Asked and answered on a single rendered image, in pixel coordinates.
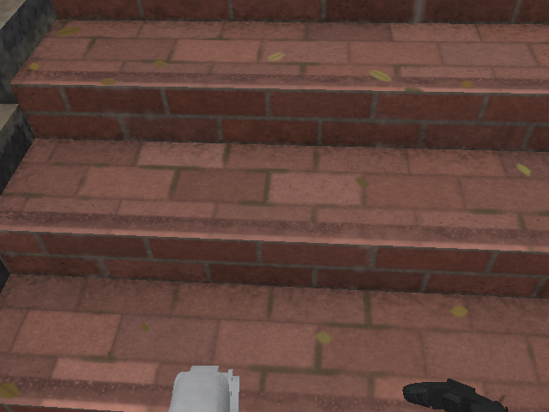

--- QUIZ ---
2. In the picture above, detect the robot left shin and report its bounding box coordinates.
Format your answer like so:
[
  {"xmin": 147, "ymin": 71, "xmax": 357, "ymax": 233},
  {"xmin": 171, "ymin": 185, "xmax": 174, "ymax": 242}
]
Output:
[{"xmin": 172, "ymin": 372, "xmax": 186, "ymax": 394}]

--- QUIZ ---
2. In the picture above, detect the right robot hand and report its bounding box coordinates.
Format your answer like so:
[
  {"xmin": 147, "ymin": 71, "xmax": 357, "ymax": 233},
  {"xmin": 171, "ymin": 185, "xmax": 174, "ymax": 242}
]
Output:
[{"xmin": 402, "ymin": 379, "xmax": 508, "ymax": 412}]

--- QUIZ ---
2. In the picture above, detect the left robot thigh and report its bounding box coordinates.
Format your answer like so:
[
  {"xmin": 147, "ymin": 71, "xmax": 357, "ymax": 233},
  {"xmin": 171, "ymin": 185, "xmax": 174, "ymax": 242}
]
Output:
[{"xmin": 168, "ymin": 366, "xmax": 240, "ymax": 412}]

